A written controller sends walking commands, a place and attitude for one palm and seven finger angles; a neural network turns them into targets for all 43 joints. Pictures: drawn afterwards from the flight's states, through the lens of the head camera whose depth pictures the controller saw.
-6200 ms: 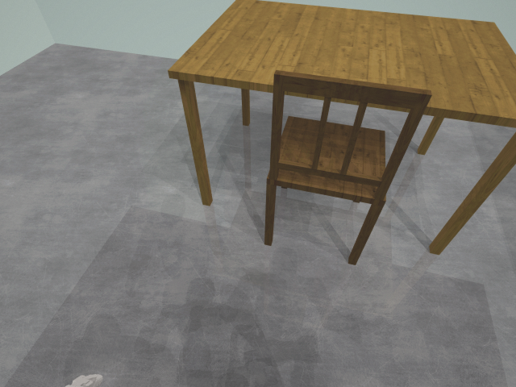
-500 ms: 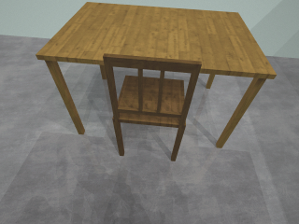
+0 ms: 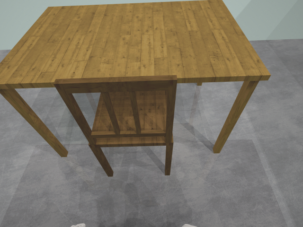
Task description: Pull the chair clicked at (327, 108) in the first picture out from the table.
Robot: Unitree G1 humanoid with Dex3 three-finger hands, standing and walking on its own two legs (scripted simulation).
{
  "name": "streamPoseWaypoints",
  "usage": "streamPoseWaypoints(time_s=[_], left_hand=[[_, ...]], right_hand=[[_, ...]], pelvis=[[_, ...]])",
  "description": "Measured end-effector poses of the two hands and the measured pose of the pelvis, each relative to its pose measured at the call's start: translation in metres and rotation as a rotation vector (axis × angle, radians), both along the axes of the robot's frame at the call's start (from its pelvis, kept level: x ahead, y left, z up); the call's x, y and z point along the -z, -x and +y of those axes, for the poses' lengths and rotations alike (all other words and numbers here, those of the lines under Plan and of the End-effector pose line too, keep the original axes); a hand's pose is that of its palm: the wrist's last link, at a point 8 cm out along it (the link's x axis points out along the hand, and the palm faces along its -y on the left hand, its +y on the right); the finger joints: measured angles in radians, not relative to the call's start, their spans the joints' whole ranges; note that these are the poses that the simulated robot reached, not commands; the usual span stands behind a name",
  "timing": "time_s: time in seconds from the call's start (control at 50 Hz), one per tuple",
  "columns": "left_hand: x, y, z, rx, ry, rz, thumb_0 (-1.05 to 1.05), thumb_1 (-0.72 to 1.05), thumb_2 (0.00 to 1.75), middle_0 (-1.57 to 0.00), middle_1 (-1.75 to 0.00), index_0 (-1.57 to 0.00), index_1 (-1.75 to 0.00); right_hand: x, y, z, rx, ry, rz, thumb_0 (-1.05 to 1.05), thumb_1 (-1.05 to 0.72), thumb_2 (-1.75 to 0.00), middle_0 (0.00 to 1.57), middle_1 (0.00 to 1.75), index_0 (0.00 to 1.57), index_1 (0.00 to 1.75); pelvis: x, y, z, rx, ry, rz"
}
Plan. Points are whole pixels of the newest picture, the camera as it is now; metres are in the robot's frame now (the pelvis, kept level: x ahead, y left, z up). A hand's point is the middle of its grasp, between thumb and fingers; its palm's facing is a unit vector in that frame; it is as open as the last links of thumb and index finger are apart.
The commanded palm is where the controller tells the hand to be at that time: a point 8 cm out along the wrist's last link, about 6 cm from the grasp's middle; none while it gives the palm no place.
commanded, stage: come to a stop and stand still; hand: left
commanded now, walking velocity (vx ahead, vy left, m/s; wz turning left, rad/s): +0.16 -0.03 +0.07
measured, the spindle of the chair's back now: (112, 114) +0.53 +0.19 -0.10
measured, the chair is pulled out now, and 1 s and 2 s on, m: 0.00 0.00 0.00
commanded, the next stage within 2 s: look again from close up in 1.04 s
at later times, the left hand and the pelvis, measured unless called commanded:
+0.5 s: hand out of the picture +0.09 +0.18 -0.16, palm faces +0.07 -0.97 -0.22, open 7.4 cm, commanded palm none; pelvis +0.07 +0.00 +0.01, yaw -1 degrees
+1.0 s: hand out of the picture +0.05 +0.16 -0.16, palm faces +0.05 -0.97 -0.22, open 7.4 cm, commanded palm none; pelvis +0.03 -0.03 +0.00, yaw +1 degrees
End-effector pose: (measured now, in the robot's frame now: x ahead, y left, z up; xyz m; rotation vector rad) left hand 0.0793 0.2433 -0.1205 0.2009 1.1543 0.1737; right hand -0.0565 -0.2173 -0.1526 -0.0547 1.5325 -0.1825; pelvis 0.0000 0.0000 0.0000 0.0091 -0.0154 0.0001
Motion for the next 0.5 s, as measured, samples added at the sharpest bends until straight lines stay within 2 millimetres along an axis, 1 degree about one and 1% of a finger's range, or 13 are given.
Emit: streamPoseWaypoints(time_s=[0.08, 0.14, 0.22, 0.28, 0.32, 0.38, 0.44, 0.5], left_hand=[[-0.004, -0.007, -0.019, -0.014, 0.024, 0.05, 0.0, 0.91, 0.9, -0.2, -0.3, -0.2, -0.3], [-0.004, -0.009, -0.022, -0.034, 0.027, 0.084, 0.0, 0.94, 0.9, -0.2, -0.3, -0.2, -0.3], [0.003, -0.008, -0.027, -0.047, 0.058, 0.142, 0.0, 0.93, 0.9, -0.2, -0.3, -0.2, -0.3], [0.015, -0.008, -0.029, -0.067, 0.088, 0.183, 0.0, 0.92, 0.9, -0.2, -0.3, -0.2, -0.3], [0.021, -0.009, -0.029, -0.081, 0.098, 0.207, 0.0, 0.92, 0.9, -0.2, -0.3, -0.2, -0.3], [0.022, -0.011, -0.028, -0.092, 0.098, 0.225, 0.0, 0.91, 0.9, -0.2, -0.3, -0.2, -0.3], [0.018, -0.01, -0.023, -0.095, 0.077, 0.229, 0.0, 0.91, 0.9, -0.2, -0.3, -0.2, -0.3], [0.012, -0.007, -0.018, -0.093, 0.04, 0.224, 0.0, 0.91, 0.9, -0.2, -0.3, -0.2, -0.3]], right_hand=[[-0.013, -0.066, -0.018, -0.029, 0.035, -0.111, 0.01, -0.91, -0.9, 0.2, 0.3, 0.2, 0.3], [-0.022, -0.114, -0.023, -0.051, 0.051, -0.192, 0.01, -0.91, -0.9, 0.2, 0.3, 0.2, 0.3], [-0.027, -0.168, -0.018, -0.081, 0.068, -0.267, 0.01, -0.91, -0.9, 0.19, 0.3, 0.2, 0.3], [-0.027, -0.199, -0.011, -0.095, 0.08, -0.306, 0.0, -0.92, -0.9, 0.19, 0.3, 0.2, 0.3], [-0.029, -0.213, -0.004, -0.106, 0.082, -0.316, 0.0, -0.92, -0.9, 0.2, 0.3, 0.2, 0.3], [-0.032, -0.227, 0.003, -0.126, 0.077, -0.326, 0.0, -0.92, -0.9, 0.2, 0.3, 0.2, 0.3], [-0.03, -0.233, 0.006, -0.137, 0.064, -0.33, 0.0, -0.91, -0.9, 0.2, 0.3, 0.2, 0.3], [-0.027, -0.231, 0.002, -0.134, 0.049, -0.336, 0.0, -0.91, -0.9, 0.2, 0.3, 0.2, 0.3]], pelvis=[[-0.012, -0.026, -0.006, -0.005, 0.012, 0.013], [-0.017, -0.044, -0.009, -0.006, 0.017, 0.021], [-0.017, -0.066, -0.006, 0.008, 0.031, 0.011], [-0.011, -0.081, 0.0, 0.017, 0.051, -0.007], [-0.01, -0.087, 0.002, 0.017, 0.035, -0.017], [-0.011, -0.089, 0.003, 0.021, 0.009, -0.015], [-0.012, -0.082, 0.002, 0.02, 0.005, -0.008], [-0.012, -0.073, -0.003, 0.021, 0.006, -0.002]])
